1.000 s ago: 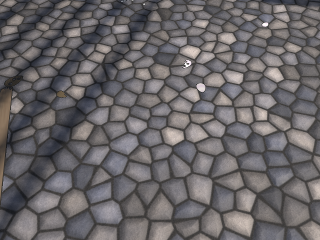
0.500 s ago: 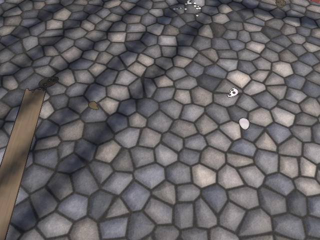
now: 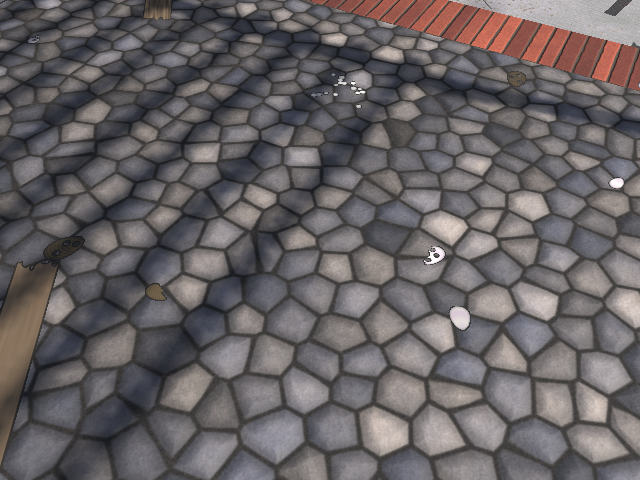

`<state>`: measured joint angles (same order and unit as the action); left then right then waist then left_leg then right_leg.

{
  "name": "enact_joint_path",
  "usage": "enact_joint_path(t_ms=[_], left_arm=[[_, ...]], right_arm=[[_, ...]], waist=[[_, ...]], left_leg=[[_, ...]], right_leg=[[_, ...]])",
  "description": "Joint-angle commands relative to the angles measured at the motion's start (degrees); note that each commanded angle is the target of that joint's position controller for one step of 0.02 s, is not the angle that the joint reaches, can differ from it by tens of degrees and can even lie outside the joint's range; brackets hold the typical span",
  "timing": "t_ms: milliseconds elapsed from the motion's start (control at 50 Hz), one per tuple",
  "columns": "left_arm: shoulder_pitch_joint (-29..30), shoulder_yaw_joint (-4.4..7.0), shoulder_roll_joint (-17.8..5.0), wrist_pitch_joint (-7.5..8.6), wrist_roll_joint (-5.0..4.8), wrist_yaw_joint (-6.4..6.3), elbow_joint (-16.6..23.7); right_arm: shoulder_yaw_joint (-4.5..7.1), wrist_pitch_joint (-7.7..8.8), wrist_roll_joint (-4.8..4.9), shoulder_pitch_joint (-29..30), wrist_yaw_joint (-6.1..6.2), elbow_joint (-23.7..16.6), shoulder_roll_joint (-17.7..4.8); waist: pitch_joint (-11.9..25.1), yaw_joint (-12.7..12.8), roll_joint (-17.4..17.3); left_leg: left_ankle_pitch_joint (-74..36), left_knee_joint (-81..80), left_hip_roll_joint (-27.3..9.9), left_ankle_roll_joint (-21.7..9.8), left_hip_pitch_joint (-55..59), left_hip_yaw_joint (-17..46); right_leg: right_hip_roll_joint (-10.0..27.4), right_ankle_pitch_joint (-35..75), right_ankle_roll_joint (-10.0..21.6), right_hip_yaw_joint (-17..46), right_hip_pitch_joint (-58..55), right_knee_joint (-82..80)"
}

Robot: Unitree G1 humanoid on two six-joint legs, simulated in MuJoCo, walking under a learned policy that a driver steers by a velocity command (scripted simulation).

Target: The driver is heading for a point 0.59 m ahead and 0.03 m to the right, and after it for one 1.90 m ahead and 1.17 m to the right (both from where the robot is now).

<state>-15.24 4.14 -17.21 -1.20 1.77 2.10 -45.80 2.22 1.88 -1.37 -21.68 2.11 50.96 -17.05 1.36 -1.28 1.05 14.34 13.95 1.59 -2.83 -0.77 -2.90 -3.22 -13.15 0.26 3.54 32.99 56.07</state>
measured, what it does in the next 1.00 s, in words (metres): walks ahead: right foot, then left foot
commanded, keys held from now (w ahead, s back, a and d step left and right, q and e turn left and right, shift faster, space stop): w+e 0.24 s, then w+q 0.50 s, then e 0.26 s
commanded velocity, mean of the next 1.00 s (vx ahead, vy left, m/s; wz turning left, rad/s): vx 0.42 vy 0.00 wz -0.05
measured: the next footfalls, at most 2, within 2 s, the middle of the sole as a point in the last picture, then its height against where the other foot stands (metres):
right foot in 0.26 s outside the picture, level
left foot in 0.82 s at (341, 464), level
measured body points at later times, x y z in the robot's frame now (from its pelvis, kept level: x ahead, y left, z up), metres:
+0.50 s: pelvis +0.23 -0.11 +0.00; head +0.25 -0.12 +0.45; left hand +0.36 +0.13 -0.13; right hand +0.22 -0.37 -0.15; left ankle +0.26 +0.04 -0.66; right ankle +0.21 -0.17 -0.75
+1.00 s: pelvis +0.48 -0.10 -0.01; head +0.52 -0.08 +0.44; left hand +0.53 +0.15 -0.16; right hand +0.57 -0.35 -0.13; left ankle +0.53 -0.04 -0.75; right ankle +0.44 -0.24 -0.66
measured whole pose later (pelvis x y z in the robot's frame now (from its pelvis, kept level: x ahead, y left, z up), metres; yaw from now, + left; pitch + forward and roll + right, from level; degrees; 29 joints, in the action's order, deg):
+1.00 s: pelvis +0.48 -0.10 -0.01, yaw -3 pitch +0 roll -1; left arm -15.6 2.1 -12.8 1.2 0.9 -0.8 -53.2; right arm 1.8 3.6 -1.0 -10.7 0.5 51.1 -12.3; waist -5.5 1.0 1.2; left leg 8.6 23.0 2.2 -6.3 -14.4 -8.0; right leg 1.2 -21.6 1.4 1.3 26.8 66.3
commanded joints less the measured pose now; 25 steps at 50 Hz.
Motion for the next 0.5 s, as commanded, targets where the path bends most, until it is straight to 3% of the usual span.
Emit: enact_joint_path(t_ms=[20, 80, 180, 220, 240, 260, 280, 300, 320, 340, 360, 380, 420, 500], left_arm=[[6.3, 0.55, -3.1, 0.79, 0.53, 1.22, 5.1], [12.2, -0.15, -2.0, 0.78, 0.51, 2.2, 7.6], [18.1, -1.26, -1.0, 1.01, 0.56, 3.51, 11.4], [15.2, -0.94, -1.5, 1.1, 0.79, 2.91, 11.0], [10.1, -0.35, -2.5, 1.34, 0.86, 2.34, 9.8], [1.1, 0.4, -3.3, 1.97, 1.25, 1.64, 6.9], [-9.0, 1.64, -6.0, 2.44, 1.71, 0.54, 3.5], [-12.8, 2.96, -12.8, 2.67, 1.37, -0.57, 2.7], [-14.5, 3.18, -13.5, 2.42, -0.28, -0.95, 3.2], [-9.5, 2.78, -12.2, 2.5, -0.1, -1.52, 1.9], [-6.1, 1.67, -8.2, 3.04, -0.03, -1.65, 1.6], [-2.9, 0.83, -5.6, 3.58, -0.02, -1.66, 1.5], [0.1, -0.35, -2.5, 4.82, -0.43, -1.62, 1.2], [-2.0, -0.3, -2.7, 6.79, -0.49, -1.74, -1.3]], right_arm=[[1.25, 2.64, -0.02, 1.2, -0.59, -2.8, -6.1], [1.23, 2.55, -0.46, -2.8, -1.25, -1.1, -6.0], [1.37, 2.65, -0.31, -3.8, -1.39, 0.3, -7.5], [1.52, 2.5, -0.06, -3.3, -1.26, 0.8, -8.7], [1.72, 2.28, 0.03, -3.2, -1.19, 1.1, -9.7], [1.42, 2.12, 0.47, -4.0, -1.09, 1.6, -9.4], [0.66, 2.42, 0.52, -3.6, -1.36, 0.9, -7.7], [-1.31, 2.77, 1.48, -6.0, -2.8, -2.7, 0.7], [0.43, 2.87, 1.4, -0.9, -2.51, -2.7, -5.6], [0.74, 2.98, 2.13, 4.0, -2.48, -4.3, -5.6], [0.09, 3.39, 2.18, 4.0, -2.65, -4.0, -3.8], [0.24, 2.97, 1.63, 2.4, -2.82, -2.6, -3.4], [0.42, 0.82, 0.15, -2.3, -3.27, 0.0, -2.5], [0.83, -0.53, 0.1, 2.0, -4.26, -0.9, -0.7]], waist=[[-9.0, -1.3, -5.1], [-10.1, -4.0, -6.2], [-10.7, -4.7, -8.1], [-8.0, -2.4, -9.0], [-4.3, 0.4, -9.2], [1.5, 4.7, -8.0], [7.5, 9.4, -4.6], [16.0, 7.8, 12.2], [20.0, 10.8, 4.5], [10.4, 8.3, 2.5], [4.1, 6.0, 0.6], [1.2, 3.5, 0.0], [-0.9, 0.4, 2.7], [-4.9, 0.0, 2.5]], left_leg=[[6.1, -9.7, -15.1, -6.9, 2.1, 8.8], [-3.7, -7.9, -15.1, -6.6, 4.8, 4.1], [-19.7, -3.9, -16.2, -4.8, 3.2, -2.9], [-40.7, 3.7, -16.3, -3.7, 3.4, -6.2], [-53.0, 12.4, -16.3, -3.3, 3.2, -7.9], [-54.1, 23.7, -15.9, -2.5, -1.6, -8.8], [-40.0, 37.2, -14.4, -1.4, -13.3, -8.9], [11.5, 58.9, -5.7, 1.5, -34.2, -8.5], [13.9, 67.0, -2.9, 0.6, -35.5, 3.2], [7.9, 67.6, -5.5, -0.2, -38.6, 5.2], [4.6, 62.9, -7.1, -0.7, -36.8, 5.5], [3.5, 58.6, -8.3, -0.8, -34.0, 5.8], [2.7, 54.9, -8.1, -0.4, -28.1, 5.8], [-3.8, 50.4, -7.5, -0.1, -34.4, 5.9]], right_leg=[[4.4, 1.6, -0.7, -0.7, 15.3, 4.4], [5.5, 3.2, -0.9, -2.4, 16.1, -2.2], [5.1, 1.7, 2.5, -10.1, 5.9, -16.1], [1.4, -1.9, 5.3, -13.1, -2.6, -19.1], [-1.3, -3.9, 6.8, -14.1, -9.5, -19.8], [-3.1, -1.4, 8.7, -12.5, -23.1, -23.7], [1.8, -2.5, 10.7, -4.6, -39.6, -26.2], [23.4, -9.5, 17.2, 26.4, -56.4, -31.9], [27.5, -2.3, 18.8, 38.1, -53.2, -38.5], [25.0, 4.7, 17.0, 26.0, -46.0, -38.0], [22.7, 11.4, 15.2, 18.3, -37.1, -39.1], [19.9, 12.4, 12.9, 12.6, -31.7, -40.9], [17.1, 13.6, 11.1, 5.1, -24.5, -44.5], [15.8, 14.3, 10.3, -1.9, -24.4, -49.5]])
